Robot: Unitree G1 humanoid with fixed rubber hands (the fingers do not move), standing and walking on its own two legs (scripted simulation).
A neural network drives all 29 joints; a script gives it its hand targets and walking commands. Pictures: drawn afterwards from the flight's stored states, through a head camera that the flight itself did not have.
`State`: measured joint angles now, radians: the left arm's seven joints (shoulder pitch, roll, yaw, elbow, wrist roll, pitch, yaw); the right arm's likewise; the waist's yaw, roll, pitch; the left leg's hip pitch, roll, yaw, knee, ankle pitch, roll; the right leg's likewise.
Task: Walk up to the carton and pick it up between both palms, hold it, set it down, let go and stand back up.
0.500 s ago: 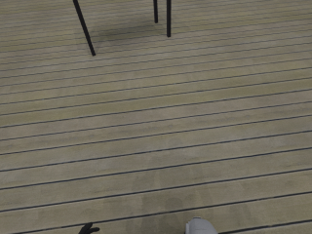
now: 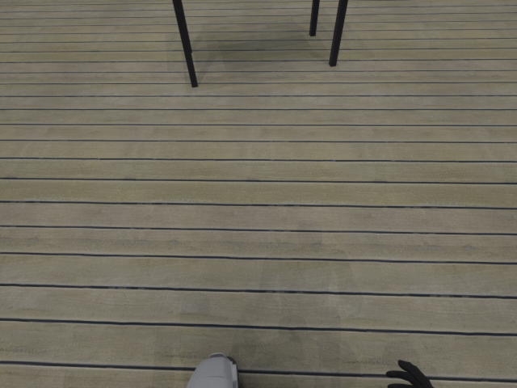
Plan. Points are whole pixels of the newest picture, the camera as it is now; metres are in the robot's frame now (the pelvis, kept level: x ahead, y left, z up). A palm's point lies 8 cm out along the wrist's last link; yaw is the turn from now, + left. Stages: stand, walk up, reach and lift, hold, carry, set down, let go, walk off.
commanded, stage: walk up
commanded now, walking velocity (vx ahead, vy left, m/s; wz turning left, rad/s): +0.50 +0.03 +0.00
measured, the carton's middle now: out of the picture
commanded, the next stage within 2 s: none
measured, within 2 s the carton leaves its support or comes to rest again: neither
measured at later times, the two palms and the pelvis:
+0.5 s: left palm (176, 248) +0.38 +0.22 -0.12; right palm (416, 370) +0.18 -0.24 -0.16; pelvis +0.24 -0.01 -0.01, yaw -1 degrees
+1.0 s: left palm (157, 240) +0.43 +0.29 -0.17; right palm (349, 175) +0.61 -0.17 -0.14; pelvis +0.49 +0.06 -0.02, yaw +1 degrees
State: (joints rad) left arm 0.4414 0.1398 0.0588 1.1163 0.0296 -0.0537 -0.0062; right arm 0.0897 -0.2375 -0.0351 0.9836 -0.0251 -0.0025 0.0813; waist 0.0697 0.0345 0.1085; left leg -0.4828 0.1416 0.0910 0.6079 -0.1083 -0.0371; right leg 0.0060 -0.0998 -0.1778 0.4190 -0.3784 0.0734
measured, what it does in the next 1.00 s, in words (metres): walks ahead: left foot, then right foot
